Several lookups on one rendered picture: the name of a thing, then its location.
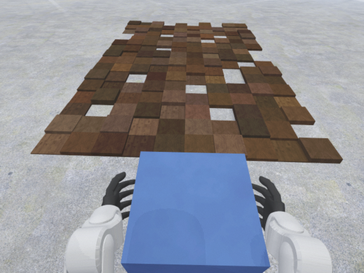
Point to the robot right hand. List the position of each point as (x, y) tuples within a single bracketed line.
[(272, 201)]

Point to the carton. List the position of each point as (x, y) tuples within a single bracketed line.
[(193, 213)]

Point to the robot left hand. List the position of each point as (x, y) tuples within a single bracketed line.
[(114, 196)]

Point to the robot right forearm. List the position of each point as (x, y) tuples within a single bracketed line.
[(293, 247)]

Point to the robot left forearm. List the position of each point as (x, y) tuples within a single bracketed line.
[(91, 248)]

